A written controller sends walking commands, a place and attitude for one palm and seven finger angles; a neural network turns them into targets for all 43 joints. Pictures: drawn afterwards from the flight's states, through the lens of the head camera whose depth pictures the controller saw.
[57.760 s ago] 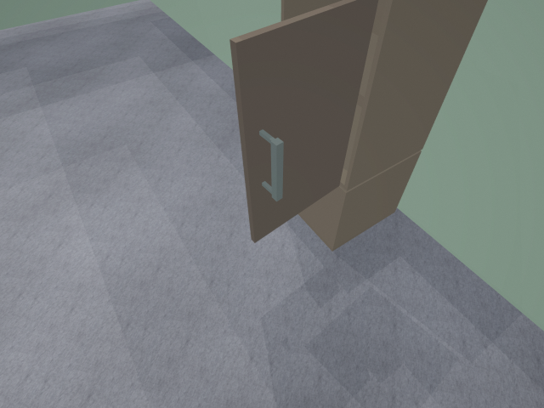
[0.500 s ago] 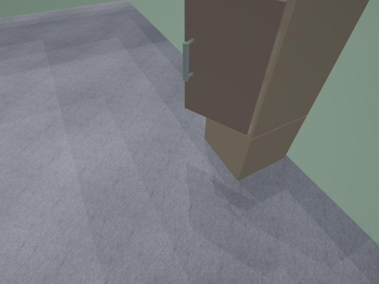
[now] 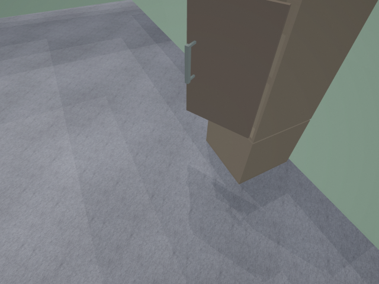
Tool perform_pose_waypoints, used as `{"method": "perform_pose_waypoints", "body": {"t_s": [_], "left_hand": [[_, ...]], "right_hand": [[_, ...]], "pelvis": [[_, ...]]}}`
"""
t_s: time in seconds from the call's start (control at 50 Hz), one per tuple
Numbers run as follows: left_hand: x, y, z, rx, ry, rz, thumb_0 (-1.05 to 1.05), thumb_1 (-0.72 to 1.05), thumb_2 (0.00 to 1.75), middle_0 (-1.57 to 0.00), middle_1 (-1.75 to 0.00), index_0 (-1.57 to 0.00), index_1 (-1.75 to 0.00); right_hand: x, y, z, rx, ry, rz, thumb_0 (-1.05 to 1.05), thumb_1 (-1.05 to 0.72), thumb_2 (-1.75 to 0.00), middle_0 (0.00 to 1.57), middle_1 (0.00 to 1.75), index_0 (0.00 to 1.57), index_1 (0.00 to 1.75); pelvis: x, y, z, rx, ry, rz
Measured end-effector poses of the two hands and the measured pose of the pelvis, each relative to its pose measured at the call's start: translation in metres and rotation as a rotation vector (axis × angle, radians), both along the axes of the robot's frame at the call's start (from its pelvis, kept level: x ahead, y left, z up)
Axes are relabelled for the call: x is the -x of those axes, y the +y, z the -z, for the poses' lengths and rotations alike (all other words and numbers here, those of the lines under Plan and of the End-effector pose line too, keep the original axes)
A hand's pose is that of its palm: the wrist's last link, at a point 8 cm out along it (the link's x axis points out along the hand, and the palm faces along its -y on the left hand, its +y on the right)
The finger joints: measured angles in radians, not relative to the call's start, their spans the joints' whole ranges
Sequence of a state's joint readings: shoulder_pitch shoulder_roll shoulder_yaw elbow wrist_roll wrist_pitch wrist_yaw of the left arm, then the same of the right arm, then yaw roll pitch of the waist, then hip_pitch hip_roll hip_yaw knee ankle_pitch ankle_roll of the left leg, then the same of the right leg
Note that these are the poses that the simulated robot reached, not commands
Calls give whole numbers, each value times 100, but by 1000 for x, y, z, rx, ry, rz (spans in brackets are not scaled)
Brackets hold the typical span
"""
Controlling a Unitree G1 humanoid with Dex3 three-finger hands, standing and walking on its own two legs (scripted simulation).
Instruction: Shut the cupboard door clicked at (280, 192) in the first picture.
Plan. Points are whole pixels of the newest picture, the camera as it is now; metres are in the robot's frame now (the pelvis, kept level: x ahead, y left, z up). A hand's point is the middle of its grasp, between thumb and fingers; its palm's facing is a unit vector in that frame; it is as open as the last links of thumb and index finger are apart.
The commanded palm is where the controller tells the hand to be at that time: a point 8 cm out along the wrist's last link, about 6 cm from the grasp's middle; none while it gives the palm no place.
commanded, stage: walk to a spot facing it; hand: left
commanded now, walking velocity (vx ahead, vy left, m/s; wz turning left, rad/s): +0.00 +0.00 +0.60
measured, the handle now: (190, 62) +0.97 +0.04 -0.04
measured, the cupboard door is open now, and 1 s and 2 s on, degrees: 29 29 29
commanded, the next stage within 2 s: turn to face it in 1.60 s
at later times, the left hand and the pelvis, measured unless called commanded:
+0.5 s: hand out of the picture -0.01 +0.24 -0.18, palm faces +0.27 -0.93 -0.23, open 7.4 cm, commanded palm none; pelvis -0.03 +0.02 -0.01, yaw +15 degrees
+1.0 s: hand out of the picture -0.06 +0.16 -0.16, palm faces +0.59 -0.76 -0.27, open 7.4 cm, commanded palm none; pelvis +0.03 -0.01 +0.00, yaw +37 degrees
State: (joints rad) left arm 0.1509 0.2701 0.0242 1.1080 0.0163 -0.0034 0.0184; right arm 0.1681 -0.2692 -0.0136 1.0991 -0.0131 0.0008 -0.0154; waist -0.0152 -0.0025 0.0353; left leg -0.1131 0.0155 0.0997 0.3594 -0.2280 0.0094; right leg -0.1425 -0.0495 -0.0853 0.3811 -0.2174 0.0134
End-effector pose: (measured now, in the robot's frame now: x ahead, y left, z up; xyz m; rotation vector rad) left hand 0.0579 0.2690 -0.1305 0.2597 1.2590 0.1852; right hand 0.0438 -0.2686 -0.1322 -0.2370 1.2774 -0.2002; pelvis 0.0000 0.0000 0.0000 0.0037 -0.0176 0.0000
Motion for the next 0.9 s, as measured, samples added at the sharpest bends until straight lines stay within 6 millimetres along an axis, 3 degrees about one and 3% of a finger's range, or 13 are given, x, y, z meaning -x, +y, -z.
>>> {"method": "perform_pose_waypoints", "body": {"t_s": [0.14, 0.32, 0.42, 0.56, 0.74, 0.82, 0.9], "left_hand": [[14, -9, 9, 21, -18, -66, 1, 91, 90, -21, -30, -20, -30], [69, 4, 44, 82, 26, -210, 1, 91, 90, -21, -30, -20, -30], [85, 12, 31, 83, 52, -257, 1, 91, 90, -21, -30, -20, -30], [88, 17, 12, 46, -12, -314, 1, 91, 90, -20, -30, -20, -30], [83, -9, -2, -12, -123, -380, 1, 91, 90, -20, -30, -20, -30], [107, -33, -10, -22, -96, -460, 1, 91, 90, -20, -30, -20, -30], [130, -53, -14, -4, -42, -543, 1, 91, 90, -21, -30, -20, -30]], "right_hand": [[-1, 18, 15, -49, 43, -43, 1, -91, -90, 19, 30, 20, 30], [-9, 52, 20, -34, 48, -145, 1, -90, -90, 20, 30, 20, 30], [-7, 61, 9, -21, 72, -189, 1, -90, -90, 20, 30, 20, 30], [-17, 56, 2, -12, 93, -253, 1, -90, -90, 20, 30, 20, 30], [-59, 27, 20, -42, 68, -343, 1, -90, -90, 20, 30, 20, 30], [-96, 25, 21, -59, 46, -409, 1, -90, -90, 20, 30, 20, 30], [-133, 38, 12, -88, 10, -481, 1, -91, -90, 19, 30, 19, 30]], "pelvis": [[7, -2, 9, 6, 1, -65], [20, 21, 27, 22, -4, -185], [25, 26, 14, 28, 28, -225], [27, 18, 4, 37, 56, -301], [16, -16, 13, 5, 63, -419], [6, -24, 9, -7, 48, -482], [-9, -23, 1, -23, 48, -544]]}}
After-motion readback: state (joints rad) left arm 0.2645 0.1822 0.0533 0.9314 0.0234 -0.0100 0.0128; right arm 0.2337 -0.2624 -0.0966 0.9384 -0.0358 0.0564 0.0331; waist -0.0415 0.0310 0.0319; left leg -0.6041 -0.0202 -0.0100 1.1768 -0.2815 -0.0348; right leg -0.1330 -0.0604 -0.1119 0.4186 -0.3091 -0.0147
